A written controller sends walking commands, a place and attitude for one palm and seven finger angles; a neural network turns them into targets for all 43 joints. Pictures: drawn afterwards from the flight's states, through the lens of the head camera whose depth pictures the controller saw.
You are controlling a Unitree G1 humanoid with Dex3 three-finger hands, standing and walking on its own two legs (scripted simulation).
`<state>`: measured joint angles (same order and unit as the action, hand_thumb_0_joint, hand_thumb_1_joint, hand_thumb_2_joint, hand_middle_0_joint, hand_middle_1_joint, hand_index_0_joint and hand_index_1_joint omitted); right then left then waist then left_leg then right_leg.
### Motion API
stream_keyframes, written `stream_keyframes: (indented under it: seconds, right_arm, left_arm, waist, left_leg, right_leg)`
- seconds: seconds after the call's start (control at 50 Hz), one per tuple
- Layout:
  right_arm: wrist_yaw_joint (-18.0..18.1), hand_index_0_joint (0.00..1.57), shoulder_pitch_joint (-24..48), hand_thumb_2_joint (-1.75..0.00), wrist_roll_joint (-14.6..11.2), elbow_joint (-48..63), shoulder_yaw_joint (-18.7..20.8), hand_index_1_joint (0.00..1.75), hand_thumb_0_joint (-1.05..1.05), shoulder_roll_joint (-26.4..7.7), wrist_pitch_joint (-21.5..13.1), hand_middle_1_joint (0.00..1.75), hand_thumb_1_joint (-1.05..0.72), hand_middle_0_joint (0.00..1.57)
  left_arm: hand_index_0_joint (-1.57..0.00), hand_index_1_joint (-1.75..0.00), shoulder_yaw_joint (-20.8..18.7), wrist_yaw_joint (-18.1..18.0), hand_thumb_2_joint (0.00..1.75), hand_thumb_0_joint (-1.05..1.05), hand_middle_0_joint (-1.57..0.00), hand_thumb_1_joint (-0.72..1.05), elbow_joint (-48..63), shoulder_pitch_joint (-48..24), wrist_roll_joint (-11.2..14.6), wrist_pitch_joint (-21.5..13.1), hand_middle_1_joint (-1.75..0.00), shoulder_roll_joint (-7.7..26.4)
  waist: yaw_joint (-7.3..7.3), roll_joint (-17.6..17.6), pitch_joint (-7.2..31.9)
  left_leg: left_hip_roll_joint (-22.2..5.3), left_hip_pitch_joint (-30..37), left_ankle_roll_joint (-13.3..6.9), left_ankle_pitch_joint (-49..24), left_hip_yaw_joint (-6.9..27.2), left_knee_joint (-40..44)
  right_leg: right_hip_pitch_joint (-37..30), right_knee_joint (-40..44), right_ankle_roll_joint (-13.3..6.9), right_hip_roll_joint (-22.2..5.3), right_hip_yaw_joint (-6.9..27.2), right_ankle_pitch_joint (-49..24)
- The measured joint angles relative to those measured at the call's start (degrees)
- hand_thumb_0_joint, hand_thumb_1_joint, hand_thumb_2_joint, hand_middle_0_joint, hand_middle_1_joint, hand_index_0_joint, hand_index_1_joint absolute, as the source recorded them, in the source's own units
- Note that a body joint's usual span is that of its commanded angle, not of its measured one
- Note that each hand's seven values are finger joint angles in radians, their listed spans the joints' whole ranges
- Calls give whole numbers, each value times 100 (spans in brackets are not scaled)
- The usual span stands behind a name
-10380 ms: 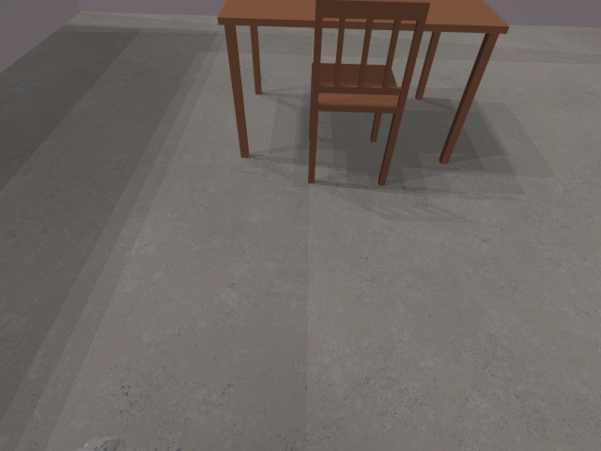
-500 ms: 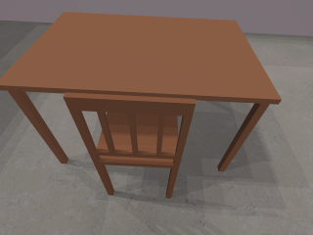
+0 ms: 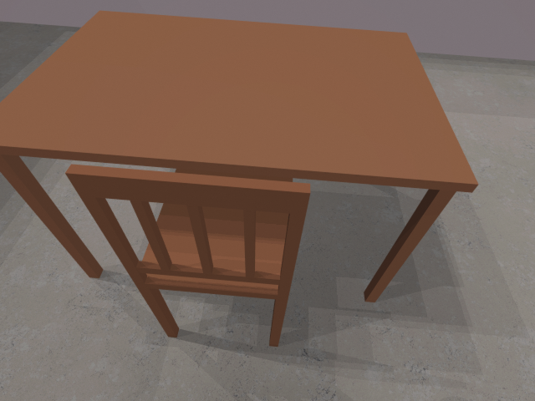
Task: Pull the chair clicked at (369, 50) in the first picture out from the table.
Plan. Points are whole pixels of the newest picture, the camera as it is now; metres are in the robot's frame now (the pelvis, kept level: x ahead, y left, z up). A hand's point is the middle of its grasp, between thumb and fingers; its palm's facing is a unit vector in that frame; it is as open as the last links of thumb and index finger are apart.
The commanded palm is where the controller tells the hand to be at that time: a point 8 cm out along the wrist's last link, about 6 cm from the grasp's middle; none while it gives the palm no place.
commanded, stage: come to a stop and stand still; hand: left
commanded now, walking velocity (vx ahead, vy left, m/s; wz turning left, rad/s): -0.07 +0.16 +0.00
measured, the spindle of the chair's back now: (202, 240) +0.43 +0.16 -0.10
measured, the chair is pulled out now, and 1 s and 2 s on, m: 0.00 0.00 0.00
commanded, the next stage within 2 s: look again from close up in 1.38 s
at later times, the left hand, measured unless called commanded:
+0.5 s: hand out of the picture +0.03 +0.22 -0.16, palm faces +0.01 -0.97 -0.26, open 7.4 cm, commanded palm none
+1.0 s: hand out of the picture +0.03 +0.19 -0.16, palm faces -0.01 -0.97 -0.24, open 7.4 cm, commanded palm none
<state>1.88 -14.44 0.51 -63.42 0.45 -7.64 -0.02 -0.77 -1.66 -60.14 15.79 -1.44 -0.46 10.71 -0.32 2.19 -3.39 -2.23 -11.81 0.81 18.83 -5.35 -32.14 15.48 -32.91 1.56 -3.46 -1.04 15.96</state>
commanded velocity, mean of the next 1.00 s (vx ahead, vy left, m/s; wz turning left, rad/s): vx -0.02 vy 0.03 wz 0.00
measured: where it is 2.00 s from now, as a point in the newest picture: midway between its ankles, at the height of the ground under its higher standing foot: outside the picture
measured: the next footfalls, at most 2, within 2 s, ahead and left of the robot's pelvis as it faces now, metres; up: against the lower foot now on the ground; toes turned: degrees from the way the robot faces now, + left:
none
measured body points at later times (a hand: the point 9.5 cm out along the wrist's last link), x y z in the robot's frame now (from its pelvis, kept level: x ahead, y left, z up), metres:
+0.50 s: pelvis -0.01 +0.02 +0.00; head +0.00 +0.01 +0.45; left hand +0.03 +0.27 -0.14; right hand +0.05 -0.22 -0.15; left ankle -0.02 +0.12 -0.73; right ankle +0.01 -0.13 -0.73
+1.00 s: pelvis +0.01 +0.01 +0.01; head +0.03 -0.02 +0.46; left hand +0.03 +0.24 -0.14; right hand +0.02 -0.22 -0.16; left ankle -0.02 +0.12 -0.73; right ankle +0.01 -0.13 -0.73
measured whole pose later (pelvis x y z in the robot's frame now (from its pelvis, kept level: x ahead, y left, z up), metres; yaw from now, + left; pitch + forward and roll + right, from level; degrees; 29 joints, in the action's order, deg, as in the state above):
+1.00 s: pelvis +0.01 +0.01 +0.01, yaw +0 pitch +0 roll +1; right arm 0.9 -15.4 0.7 -60.6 -0.1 -10.5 -0.6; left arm 0.9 -1.5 -61.5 14.2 -1.1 -0.4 9.1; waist 0.1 -1.7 -3.2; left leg -1.0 -9.3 0.3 16.4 -6.0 -26.0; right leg 14.6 -30.2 2.0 -4.2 -0.4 15.4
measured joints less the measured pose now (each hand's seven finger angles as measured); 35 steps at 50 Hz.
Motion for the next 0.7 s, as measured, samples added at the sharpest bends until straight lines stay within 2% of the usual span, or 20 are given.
stream_keyframes:
  seconds: [0.1, 0.18, 0.34, 0.42, 0.48, 0.7]
  right_arm:
    - [-44, 20, -19, -89, -38, 48, 28, 30, 1, -92, 43, 30, -92, 20]
    - [-38, 20, 43, -89, -54, 169, 84, 30, 1, -203, 101, 30, -92, 20]
    - [-46, 19, 281, -90, -28, 363, 144, 30, 0, -306, 121, 30, -91, 19]
    - [-122, 19, 216, -90, -13, 737, 140, 30, 0, -367, 91, 30, -91, 19]
    - [-146, 19, 68, -90, 40, 978, 105, 30, 0, -376, 37, 30, -91, 19]
    - [-155, 20, -106, -89, 48, 873, 9, 30, 0, -420, 3, 30, -93, 20]
  left_arm:
    - [-20, -30, 72, -2, 90, 1, -20, 93, -14, -64, 28, -42, -30, -58]
    - [-20, -30, 53, -53, 90, 1, -20, 92, 105, -166, 30, -42, -30, -120]
    - [-20, -30, -17, -52, 90, 0, -20, 92, 255, -339, 16, 171, -30, -4]
    - [-20, -30, 58, -80, 90, 0, -20, 91, 266, -273, 23, 96, -30, 36]
    - [-20, -30, 76, -18, 90, 0, -20, 91, 278, -221, 0, 171, -30, 62]
    - [-20, -30, 92, 34, 90, 0, -20, 91, 222, -2, 3, 116, -30, 86]
  waist:
    - [60, -213, 53]
    - [48, -282, -19]
    - [-39, -40, -130]
    - [35, -164, 16]
    - [71, -271, 141]
    - [-12, -452, 218]
  left_leg:
    - [-55, 183, 97, -157, 100, 426]
    - [-51, 127, 101, -179, 133, 401]
    - [120, 133, -38, -240, -15, 398]
    - [67, -170, -103, -73, 3, -38]
    - [121, -221, -186, -26, 0, -126]
    - [254, -23, -244, -230, -125, 346]
  right_leg:
    - [-133, 227, -89, 71, -121, 9]
    - [-118, 240, -106, 60, -164, -9]
    - [-3, 77, 17, -104, -4, -43]
    - [127, 8, 51, -73, -19, -81]
    - [172, -86, -31, -107, 11, 4]
    - [104, 194, 122, -203, 150, -164]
